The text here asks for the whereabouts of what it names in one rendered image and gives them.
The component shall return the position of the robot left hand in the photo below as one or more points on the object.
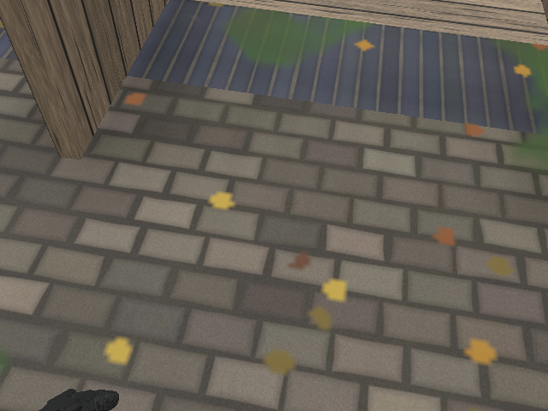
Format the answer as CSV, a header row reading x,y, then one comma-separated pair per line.
x,y
89,400

